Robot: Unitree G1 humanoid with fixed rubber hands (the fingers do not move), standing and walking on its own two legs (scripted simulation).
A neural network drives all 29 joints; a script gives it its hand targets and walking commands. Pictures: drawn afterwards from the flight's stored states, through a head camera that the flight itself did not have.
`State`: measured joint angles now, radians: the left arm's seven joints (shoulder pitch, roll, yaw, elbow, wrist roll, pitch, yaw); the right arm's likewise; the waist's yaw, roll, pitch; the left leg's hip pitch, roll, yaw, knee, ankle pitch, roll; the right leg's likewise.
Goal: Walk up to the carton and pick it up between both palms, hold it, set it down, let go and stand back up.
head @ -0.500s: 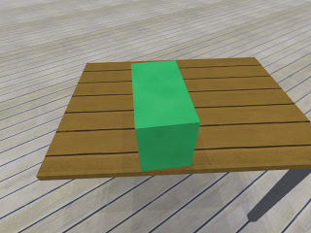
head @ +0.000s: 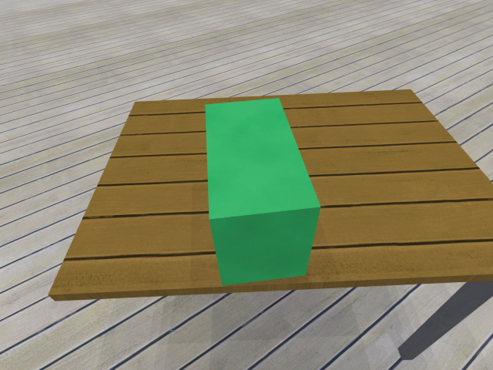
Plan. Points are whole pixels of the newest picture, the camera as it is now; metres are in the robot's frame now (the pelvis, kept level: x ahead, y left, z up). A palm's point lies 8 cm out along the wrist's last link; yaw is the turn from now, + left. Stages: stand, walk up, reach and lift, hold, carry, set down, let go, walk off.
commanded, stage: walk up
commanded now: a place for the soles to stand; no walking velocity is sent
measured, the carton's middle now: (252, 185) +0.48 +0.02 +0.04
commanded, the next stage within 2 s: reach and lift in 1.20 s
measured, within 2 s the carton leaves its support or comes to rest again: neither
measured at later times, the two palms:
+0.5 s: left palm out of the picture +0.01 +0.24 -0.14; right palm out of the picture -0.01 -0.24 -0.14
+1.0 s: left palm out of the picture +0.00 +0.23 -0.14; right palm out of the picture -0.05 -0.24 -0.14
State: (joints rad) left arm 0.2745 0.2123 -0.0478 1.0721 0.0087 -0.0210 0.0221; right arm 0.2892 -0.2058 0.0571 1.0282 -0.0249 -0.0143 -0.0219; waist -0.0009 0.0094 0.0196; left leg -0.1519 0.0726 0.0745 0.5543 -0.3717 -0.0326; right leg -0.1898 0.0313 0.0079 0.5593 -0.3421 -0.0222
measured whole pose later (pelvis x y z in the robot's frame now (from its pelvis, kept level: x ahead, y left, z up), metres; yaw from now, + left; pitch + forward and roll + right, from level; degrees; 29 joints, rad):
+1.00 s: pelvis -0.02 +0.00 +0.00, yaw -2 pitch -3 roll +1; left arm 0.29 0.21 -0.05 1.06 0.01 -0.01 0.02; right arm 0.36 -0.20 0.06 1.05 -0.03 0.00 -0.02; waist -0.01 -0.01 0.04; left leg -0.12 0.07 0.11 0.51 -0.33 -0.04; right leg -0.19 0.04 0.04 0.55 -0.30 -0.03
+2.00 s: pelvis -0.09 -0.01 +0.00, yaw +1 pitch -7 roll +1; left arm 0.11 0.20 -0.02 0.33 0.00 0.43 0.03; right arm 0.19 -0.10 -0.01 0.57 -0.01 0.03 0.01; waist -0.02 -0.01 0.15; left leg -0.20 0.06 0.05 0.57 -0.25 -0.03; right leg -0.24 0.02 -0.02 0.58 -0.23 -0.03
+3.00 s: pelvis -0.02 +0.02 +0.01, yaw +0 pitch -2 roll +0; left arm 0.24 0.08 -0.09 0.29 -0.04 -0.08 0.18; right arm 0.25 -0.11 -0.02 0.46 0.08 -0.24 0.04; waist 0.05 -0.02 0.07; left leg -0.09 0.04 0.09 0.37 -0.25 -0.02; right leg -0.12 0.01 0.02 0.36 -0.20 0.00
